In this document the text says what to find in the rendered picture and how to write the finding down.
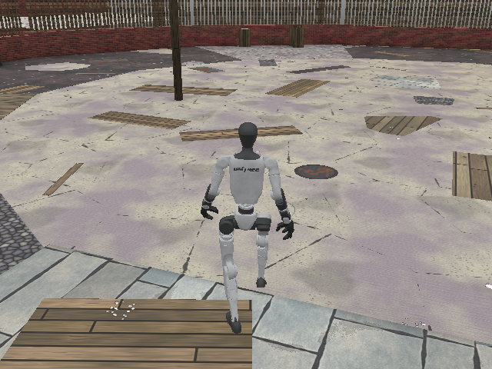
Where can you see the left robot hand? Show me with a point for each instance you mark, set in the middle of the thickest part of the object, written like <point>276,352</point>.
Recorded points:
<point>206,215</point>

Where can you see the robot left shin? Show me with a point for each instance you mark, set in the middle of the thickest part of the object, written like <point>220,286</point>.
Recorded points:
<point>231,291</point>

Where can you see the right robot foot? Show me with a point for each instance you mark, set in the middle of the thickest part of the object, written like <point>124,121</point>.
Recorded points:
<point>261,283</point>

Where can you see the right robot hand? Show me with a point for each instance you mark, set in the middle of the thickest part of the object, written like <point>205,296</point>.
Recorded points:
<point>288,227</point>

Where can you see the robot right upper arm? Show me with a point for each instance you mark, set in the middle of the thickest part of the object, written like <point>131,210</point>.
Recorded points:
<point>274,176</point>

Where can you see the left robot forearm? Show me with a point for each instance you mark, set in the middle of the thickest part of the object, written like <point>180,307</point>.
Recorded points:
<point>208,199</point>

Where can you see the right robot forearm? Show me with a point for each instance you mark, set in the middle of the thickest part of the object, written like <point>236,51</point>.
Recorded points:
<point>283,209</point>

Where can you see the robot left upper arm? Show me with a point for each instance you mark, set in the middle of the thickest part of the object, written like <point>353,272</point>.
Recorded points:
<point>218,173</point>

